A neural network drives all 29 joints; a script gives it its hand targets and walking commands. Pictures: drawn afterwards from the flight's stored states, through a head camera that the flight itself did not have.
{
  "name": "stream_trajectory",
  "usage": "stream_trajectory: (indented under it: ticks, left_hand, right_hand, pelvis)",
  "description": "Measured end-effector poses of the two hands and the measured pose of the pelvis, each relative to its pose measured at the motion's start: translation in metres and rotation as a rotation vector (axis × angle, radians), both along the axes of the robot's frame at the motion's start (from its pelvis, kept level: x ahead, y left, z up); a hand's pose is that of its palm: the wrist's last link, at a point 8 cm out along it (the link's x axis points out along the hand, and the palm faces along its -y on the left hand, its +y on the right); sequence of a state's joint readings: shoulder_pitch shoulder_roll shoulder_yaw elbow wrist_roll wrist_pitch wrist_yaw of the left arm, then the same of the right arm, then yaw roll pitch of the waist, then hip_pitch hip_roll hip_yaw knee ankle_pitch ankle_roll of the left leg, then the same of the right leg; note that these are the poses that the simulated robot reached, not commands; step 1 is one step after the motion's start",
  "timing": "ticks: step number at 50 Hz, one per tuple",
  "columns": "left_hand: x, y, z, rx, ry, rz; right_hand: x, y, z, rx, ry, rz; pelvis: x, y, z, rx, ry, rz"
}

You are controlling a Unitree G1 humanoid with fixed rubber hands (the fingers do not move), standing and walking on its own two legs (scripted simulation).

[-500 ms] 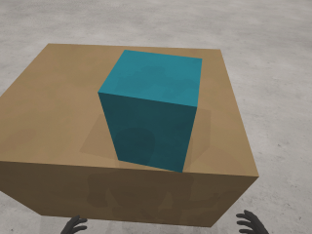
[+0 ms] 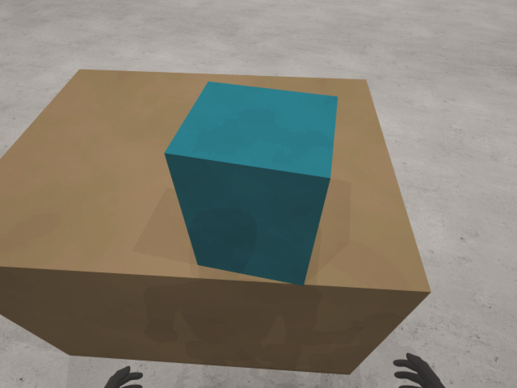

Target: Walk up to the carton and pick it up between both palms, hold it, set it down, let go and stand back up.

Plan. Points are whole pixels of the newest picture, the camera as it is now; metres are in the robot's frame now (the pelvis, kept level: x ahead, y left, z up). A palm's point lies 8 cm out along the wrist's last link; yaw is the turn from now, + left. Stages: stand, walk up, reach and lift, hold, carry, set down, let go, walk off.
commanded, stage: stand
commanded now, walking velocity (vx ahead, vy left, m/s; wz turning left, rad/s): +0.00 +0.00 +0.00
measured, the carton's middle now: (259, 191) +0.43 +0.01 +0.06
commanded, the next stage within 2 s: none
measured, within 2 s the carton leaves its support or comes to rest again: neither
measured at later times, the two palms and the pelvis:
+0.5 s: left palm out of the picture +0.11 +0.25 -0.09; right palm out of the picture +0.11 -0.26 -0.09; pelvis +0.00 +0.00 +0.00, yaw +0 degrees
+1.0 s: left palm out of the picture +0.10 +0.25 -0.09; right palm out of the picture +0.09 -0.26 -0.09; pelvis +0.00 +0.00 +0.00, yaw -1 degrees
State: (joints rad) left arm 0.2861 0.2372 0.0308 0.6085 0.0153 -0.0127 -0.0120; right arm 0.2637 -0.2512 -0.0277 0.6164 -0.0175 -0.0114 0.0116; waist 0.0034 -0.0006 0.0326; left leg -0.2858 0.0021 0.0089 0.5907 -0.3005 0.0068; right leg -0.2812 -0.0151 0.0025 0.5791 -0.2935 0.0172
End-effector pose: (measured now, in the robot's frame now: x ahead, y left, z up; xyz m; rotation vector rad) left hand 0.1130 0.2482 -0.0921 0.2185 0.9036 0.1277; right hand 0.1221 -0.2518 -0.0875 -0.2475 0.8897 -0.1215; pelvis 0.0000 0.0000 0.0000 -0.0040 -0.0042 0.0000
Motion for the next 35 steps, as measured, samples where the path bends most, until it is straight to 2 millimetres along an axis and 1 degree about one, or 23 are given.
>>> stream_trajectory:
  ticks: [11, 30, 35]
  left_hand:
    - [0.006, 0.002, 0.003, 0.008, -0.019, -0.003]
    - [-0.001, -0.002, 0.001, 0.001, -0.005, -0.007]
    - [-0.005, -0.003, 0.000, 0.005, 0.010, -0.012]
  right_hand:
    - [0.000, -0.001, 0.001, 0.002, -0.009, -0.007]
    - [-0.016, -0.007, 0.001, -0.007, 0.015, -0.019]
    - [-0.021, -0.010, 0.000, -0.010, 0.025, -0.024]
  pelvis:
    - [0.000, 0.000, 0.000, 0.002, -0.008, -0.004]
    - [-0.003, -0.003, 0.002, 0.003, -0.017, -0.007]
    - [-0.005, -0.003, 0.002, 0.004, -0.015, -0.010]
